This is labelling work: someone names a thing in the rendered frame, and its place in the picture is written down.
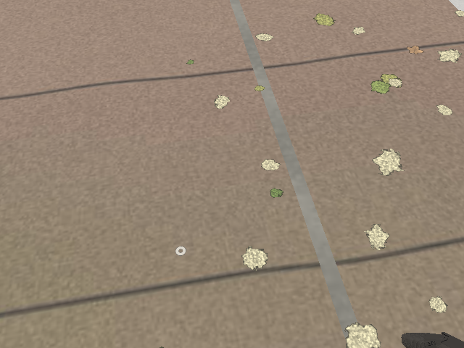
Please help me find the right robot hand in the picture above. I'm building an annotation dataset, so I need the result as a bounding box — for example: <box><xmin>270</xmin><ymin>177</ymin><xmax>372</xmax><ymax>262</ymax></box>
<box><xmin>401</xmin><ymin>332</ymin><xmax>464</xmax><ymax>348</ymax></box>

